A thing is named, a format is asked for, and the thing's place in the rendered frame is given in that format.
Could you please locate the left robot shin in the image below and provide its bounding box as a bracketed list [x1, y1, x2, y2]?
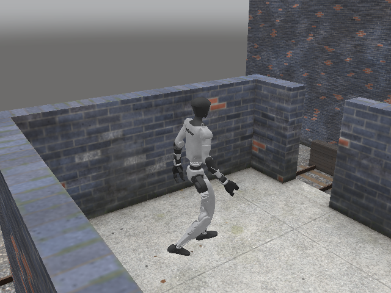
[200, 204, 207, 234]

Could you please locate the right robot forearm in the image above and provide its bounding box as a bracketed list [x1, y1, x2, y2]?
[205, 157, 228, 185]

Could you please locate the robot right upper arm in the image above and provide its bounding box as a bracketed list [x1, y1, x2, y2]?
[200, 128, 213, 165]

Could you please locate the robot right hand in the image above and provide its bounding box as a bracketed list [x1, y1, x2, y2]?
[224, 180, 239, 196]

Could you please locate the humanoid robot torso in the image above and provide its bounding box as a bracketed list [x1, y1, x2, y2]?
[185, 122, 208, 184]

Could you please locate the robot left hand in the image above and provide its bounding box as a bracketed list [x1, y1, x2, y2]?
[172, 165, 185, 183]

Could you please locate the robot left upper arm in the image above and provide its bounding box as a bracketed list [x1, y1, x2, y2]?
[174, 118, 193, 148]

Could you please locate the left robot forearm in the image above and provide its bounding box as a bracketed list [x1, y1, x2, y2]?
[174, 143, 182, 166]

